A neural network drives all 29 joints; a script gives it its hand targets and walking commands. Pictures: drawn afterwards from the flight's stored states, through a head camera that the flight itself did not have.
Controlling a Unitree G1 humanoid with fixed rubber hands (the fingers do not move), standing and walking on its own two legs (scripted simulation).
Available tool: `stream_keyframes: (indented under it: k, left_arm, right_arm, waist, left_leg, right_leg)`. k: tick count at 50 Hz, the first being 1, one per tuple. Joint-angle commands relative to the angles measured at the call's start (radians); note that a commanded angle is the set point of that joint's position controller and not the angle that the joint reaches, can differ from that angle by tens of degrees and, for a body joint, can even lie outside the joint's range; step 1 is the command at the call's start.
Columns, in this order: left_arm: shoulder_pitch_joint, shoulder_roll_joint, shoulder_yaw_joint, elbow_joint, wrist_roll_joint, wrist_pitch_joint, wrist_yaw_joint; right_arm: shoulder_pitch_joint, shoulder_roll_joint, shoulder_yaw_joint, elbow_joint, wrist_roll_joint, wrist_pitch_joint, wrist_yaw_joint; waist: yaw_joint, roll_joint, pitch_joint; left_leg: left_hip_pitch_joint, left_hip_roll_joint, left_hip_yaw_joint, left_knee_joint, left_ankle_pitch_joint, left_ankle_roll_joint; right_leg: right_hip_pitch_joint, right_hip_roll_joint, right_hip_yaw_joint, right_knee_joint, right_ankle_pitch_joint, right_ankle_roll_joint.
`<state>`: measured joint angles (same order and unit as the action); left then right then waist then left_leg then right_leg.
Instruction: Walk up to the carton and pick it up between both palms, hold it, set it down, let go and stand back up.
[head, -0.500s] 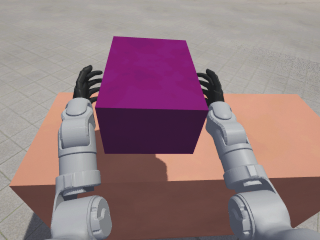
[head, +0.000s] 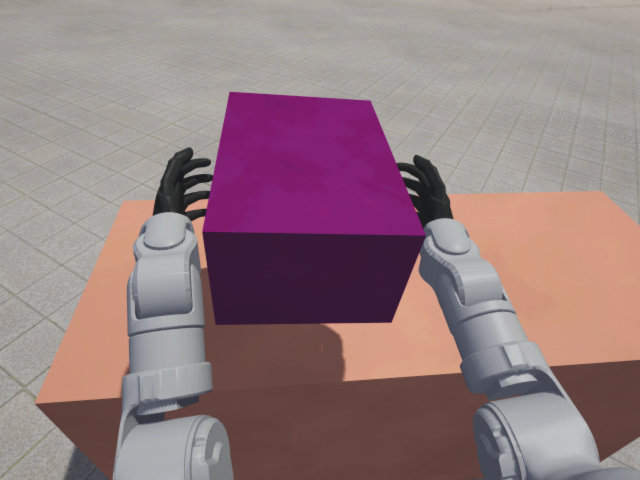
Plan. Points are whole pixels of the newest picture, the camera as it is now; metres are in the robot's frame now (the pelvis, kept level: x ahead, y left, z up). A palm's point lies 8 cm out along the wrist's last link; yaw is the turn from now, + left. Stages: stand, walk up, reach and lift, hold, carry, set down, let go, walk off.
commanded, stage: hold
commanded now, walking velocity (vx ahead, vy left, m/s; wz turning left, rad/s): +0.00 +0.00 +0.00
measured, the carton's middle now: (303, 197) +0.44 +0.00 +0.15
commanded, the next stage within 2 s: set down in 1.06 s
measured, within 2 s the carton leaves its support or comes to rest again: neither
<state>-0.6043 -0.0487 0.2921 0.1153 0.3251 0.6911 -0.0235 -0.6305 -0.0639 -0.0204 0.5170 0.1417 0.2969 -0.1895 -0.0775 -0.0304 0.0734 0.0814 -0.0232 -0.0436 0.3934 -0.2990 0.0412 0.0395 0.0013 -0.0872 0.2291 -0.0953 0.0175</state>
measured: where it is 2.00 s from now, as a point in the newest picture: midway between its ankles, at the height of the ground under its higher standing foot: outside the picture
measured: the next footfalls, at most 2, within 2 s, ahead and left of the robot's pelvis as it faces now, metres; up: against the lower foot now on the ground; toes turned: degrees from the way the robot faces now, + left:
none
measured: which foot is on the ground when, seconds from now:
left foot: down 0.00-1.00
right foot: down 0.00-1.00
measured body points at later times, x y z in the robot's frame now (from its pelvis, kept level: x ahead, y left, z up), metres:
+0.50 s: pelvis -0.01 -0.01 +0.00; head -0.03 +0.02 +0.45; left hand +0.36 +0.15 +0.18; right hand +0.36 -0.17 +0.16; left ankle -0.04 +0.08 -0.75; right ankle +0.03 -0.14 -0.75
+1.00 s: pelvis -0.06 -0.05 +0.00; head -0.10 -0.03 +0.45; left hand +0.33 +0.11 +0.20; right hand +0.33 -0.20 +0.18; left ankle -0.04 +0.08 -0.75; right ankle +0.03 -0.14 -0.75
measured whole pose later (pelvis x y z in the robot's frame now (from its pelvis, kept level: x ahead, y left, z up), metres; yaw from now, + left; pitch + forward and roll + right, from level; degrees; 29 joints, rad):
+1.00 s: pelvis -0.06 -0.05 +0.00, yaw +0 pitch -9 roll +0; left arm -0.68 -0.03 0.31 0.22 0.27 0.67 -0.01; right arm -0.67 -0.02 -0.13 0.52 0.05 0.32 -0.18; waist -0.03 -0.06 0.05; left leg -0.01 -0.01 -0.05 0.37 -0.20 0.00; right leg -0.09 0.01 -0.10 0.28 -0.04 -0.04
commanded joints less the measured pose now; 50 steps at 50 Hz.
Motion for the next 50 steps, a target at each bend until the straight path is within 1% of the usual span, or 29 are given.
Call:
stream_keyframes:
  k: [1,3,4,6,8,10,12,13,16,20,24,25,26,27,28,29,30,32,33,35,36,37,38,39,42,44,48,49,50]
  left_arm:
    - [-0.559,-0.579,-0.605,-0.244,-0.198,-0.025,-0.142]
    - [-0.575,-0.601,-0.682,-0.304,-0.227,-0.036,-0.104]
    - [-0.569,-0.602,-0.699,-0.314,-0.232,-0.038,-0.087]
    - [-0.524,-0.587,-0.685,-0.297,-0.212,-0.033,-0.065]
    - [-0.46,-0.551,-0.627,-0.262,-0.169,-0.017,-0.068]
    - [-0.417,-0.516,-0.564,-0.234,-0.132,0.001,-0.088]
    - [-0.409,-0.498,-0.525,-0.215,-0.116,0.012,-0.112]
    - [-0.414,-0.493,-0.517,-0.21,-0.116,0.014,-0.121]
    - [-0.463,-0.5,-0.53,-0.22,-0.138,0.004,-0.136]
    - [-0.548,-0.527,-0.584,-0.235,-0.192,-0.036,-0.133]
    - [-0.591,-0.533,-0.583,-0.189,-0.214,-0.071,-0.125]
    - [-0.492,-0.631,-0.732,-0.377,-0.304,-0.076,-0.092]
    - [-0.573,-0.592,-0.756,-0.358,-0.333,-0.08,-0.067]
    - [-0.596,-0.584,-0.737,-0.305,-0.333,-0.08,-0.056]
    - [-0.529,-0.576,-0.69,-0.246,-0.301,-0.069,-0.057]
    - [-0.474,-0.563,-0.65,-0.213,-0.271,-0.052,-0.065]
    - [-0.47,-0.548,-0.623,-0.19,-0.249,-0.04,-0.073]
    - [-0.436,-0.52,-0.533,-0.134,-0.19,-0.015,-0.099]
    - [-0.435,-0.508,-0.492,-0.123,-0.167,-0.006,-0.113]
    - [-0.504,-0.494,-0.463,-0.113,-0.156,-0.002,-0.131]
    - [-0.532,-0.497,-0.454,-0.103,-0.156,-0.004,-0.136]
    - [-0.567,-0.501,-0.449,-0.09,-0.155,-0.01,-0.138]
    - [-0.598,-0.512,-0.463,-0.113,-0.165,-0.019,-0.137]
    - [-0.622,-0.509,-0.461,-0.09,-0.173,-0.026,-0.136]
    - [-0.712,-0.536,-0.5,-0.083,-0.218,-0.061,-0.126]
    - [-0.792,-0.53,-0.488,-0.024,-0.229,-0.08,-0.12]
    - [-0.823,-0.505,-0.407,0.088,-0.198,-0.089,-0.119]
    - [-0.786,-0.486,-0.365,0.107,-0.177,-0.088,-0.121]
    - [-0.819,-0.471,-0.347,0.122,-0.174,-0.091,-0.127]
  right_arm:
    - [-0.755,0.533,0.359,-0.458,0.127,-0.114,0.12]
    - [-0.784,0.54,0.383,-0.522,0.145,-0.139,0.122]
    - [-0.78,0.534,0.39,-0.528,0.144,-0.148,0.126]
    - [-0.745,0.503,0.39,-0.501,0.131,-0.154,0.134]
    - [-0.702,0.463,0.382,-0.448,0.117,-0.146,0.139]
    - [-0.669,0.443,0.377,-0.404,0.11,-0.131,0.139]
    - [-0.657,0.449,0.372,-0.394,0.106,-0.116,0.138]
    - [-0.659,0.458,0.37,-0.398,0.106,-0.111,0.137]
    - [-0.688,0.487,0.365,-0.433,0.103,-0.111,0.13]
    - [-0.745,0.535,0.369,-0.497,0.094,-0.121,0.123]
    - [-0.764,0.553,0.362,-0.475,0.068,-0.12,0.124]
    - [-0.733,0.547,0.445,-0.646,0.13,-0.139,0.132]
    - [-0.762,0.51,0.432,-0.609,0.13,-0.12,0.13]
    - [-0.772,0.503,0.413,-0.571,0.118,-0.108,0.133]
    - [-0.721,0.503,0.409,-0.529,0.098,-0.096,0.133]
    - [-0.693,0.5,0.411,-0.503,0.096,-0.084,0.131]
    - [-0.692,0.493,0.398,-0.471,0.09,-0.074,0.129]
    - [-0.65,0.499,0.376,-0.374,0.072,-0.046,0.124]
    - [-0.636,0.515,0.368,-0.342,0.067,-0.035,0.123]
    - [-0.68,0.538,0.338,-0.321,0.057,-0.032,0.125]
    - [-0.716,0.554,0.332,-0.339,0.055,-0.038,0.129]
    - [-0.731,0.577,0.321,-0.317,0.048,-0.038,0.132]
    - [-0.748,0.604,0.331,-0.338,0.052,-0.048,0.136]
    - [-0.792,0.617,0.339,-0.366,0.053,-0.057,0.136]
    - [-0.882,0.679,0.347,-0.416,0.046,-0.078,0.133]
    - [-0.957,0.695,0.322,-0.397,0.021,-0.084,0.137]
    - [-0.973,0.683,0.238,-0.293,-0.036,-0.087,0.154]
    - [-0.926,0.677,0.225,-0.244,-0.043,-0.08,0.156]
    - [-0.945,0.669,0.199,-0.233,-0.057,-0.085,0.156]
  waist:
    - [-0.051,0.158,-0.44]
    - [-0.045,0.2,-0.497]
    - [-0.037,0.212,-0.507]
    - [-0.02,0.209,-0.485]
    - [-0.005,0.171,-0.424]
    - [0.003,0.124,-0.36]
    - [0.002,0.089,-0.317]
    - [-0.001,0.079,-0.312]
    - [-0.017,0.074,-0.352]
    - [-0.035,0.08,-0.458]
    - [-0.033,0.068,-0.497]
    - [-0.043,0.114,-0.691]
    - [-0.051,0.131,-0.651]
    - [-0.05,0.11,-0.607]
    - [-0.039,0.074,-0.548]
    - [-0.026,0.058,-0.507]
    - [-0.015,0.056,-0.482]
    - [0.006,0.026,-0.375]
    - [0.018,0.009,-0.334]
    - [0.023,0.015,-0.315]
    - [0.032,0.014,-0.326]
    - [0.031,0.021,-0.311]
    - [0.036,0.031,-0.345]
    - [0.047,0.028,-0.369]
    - [0.041,0.028,-0.452]
    - [0.049,0.027,-0.473]
    - [0.061,0.021,-0.444]
    - [0.069,0.006,-0.425]
    - [0.06,0.003,-0.448]
  left_leg:
    - [0.037,0.046,-0.01,0.044,1.061,-0.196]
    - [0.103,0.056,-0.021,0.08,1.221,-0.21]
    - [0.121,0.063,-0.022,0.087,1.266,-0.212]
    - [0.127,0.072,-0.023,0.081,1.258,-0.201]
    - [0.096,0.07,-0.015,0.054,1.153,-0.178]
    - [0.029,0.056,0.002,0.013,0.974,-0.149]
    - [-0.033,0.044,0.022,-0.027,0.802,-0.128]
    - [-0.052,0.04,0.029,-0.038,0.754,-0.124]
    - [-0.076,0.023,0.038,-0.037,0.688,-0.124]
    - [-0.076,0.002,0.031,-0.016,0.661,-0.126]
    - [-0.106,-0.007,0.026,-0.031,0.568,-0.114]
    - [0.048,0.039,-0.037,0.017,0.849,-0.163]
    - [0.068,0.047,-0.053,0.039,0.919,-0.193]
    - [0.061,0.04,-0.05,0.032,0.851,-0.186]
    - [0.046,0.035,-0.042,0.018,0.803,-0.164]
    - [0.019,0.031,-0.032,0.0,0.749,-0.147]
    - [-0.022,0.026,-0.023,-0.025,0.667,-0.138]
    - [-0.122,0.02,-0.001,-0.088,0.487,-0.104]
    - [-0.166,0.016,0.012,-0.113,0.43,-0.089]
    - [-0.229,0.007,0.022,-0.142,0.327,-0.08]
    - [-0.25,0.002,0.029,-0.152,0.286,-0.067]
    - [-0.272,0.001,0.031,-0.159,0.254,-0.06]
    - [-0.269,-0.001,0.033,-0.154,0.26,-0.055]
    - [-0.283,-0.008,0.04,-0.149,0.236,-0.042]
    - [-0.294,-0.017,0.042,-0.132,0.192,-0.021]
    - [-0.335,-0.022,0.044,-0.146,0.073,-0.002]
    - [-0.381,-0.02,0.053,-0.174,-0.054,0.024]
    - [-0.375,-0.02,0.057,-0.171,-0.044,0.031]
    - [-0.379,-0.023,0.059,-0.173,-0.063,0.032]
  right_leg:
    - [0.177,0.1,-0.028,0.042,0.168,-0.038]
    - [0.109,0.118,-0.031,0.033,0.151,-0.056]
    - [0.087,0.121,-0.028,0.023,0.143,-0.072]
    - [0.085,0.117,-0.022,0.009,0.147,-0.09]
    - [0.127,0.102,-0.022,0.013,0.169,-0.074]
    - [0.189,0.081,-0.018,0.021,0.194,-0.052]
    - [0.232,0.064,-0.011,0.028,0.199,-0.036]
    - [0.244,0.06,-0.009,0.03,0.202,-0.031]
    - [0.27,0.055,-0.008,0.038,0.235,-0.025]
    - [0.275,0.056,-0.01,0.053,0.283,-0.016]
    - [0.264,0.051,-0.007,0.058,0.257,-0.008]
    - [0.268,0.08,-0.003,0.101,0.413,-0.018]
    - [0.152,0.075,0.002,0.075,0.332,-0.014]
    - [0.089,0.075,0.001,0.046,0.245,-0.023]
    - [0.097,0.072,0.005,0.033,0.24,-0.028]
    - [0.13,0.069,0.009,0.032,0.248,-0.029]
    - [0.15,0.064,0.011,0.032,0.228,-0.029]
    - [0.209,0.048,0.019,0.028,0.187,-0.025]
    - [0.243,0.04,0.026,0.028,0.178,-0.018]
    - [0.259,0.027,0.028,0.029,0.115,-0.012]
    - [0.267,0.022,0.03,0.026,0.089,-0.011]
    - [0.261,0.018,0.033,0.025,0.061,-0.009]
    - [0.271,0.016,0.031,0.033,0.066,-0.007]
    - [0.272,0.012,0.035,0.031,0.051,-0.004]
    - [0.256,0.0,0.042,0.039,0.039,0.004]
    - [0.222,-0.017,0.049,0.029,-0.073,0.009]
    - [0.184,-0.033,0.053,0.012,-0.244,0.005]
    - [0.195,-0.038,0.062,0.005,-0.266,0.005]
    - [0.2,-0.042,0.062,0.001,-0.29,0.009]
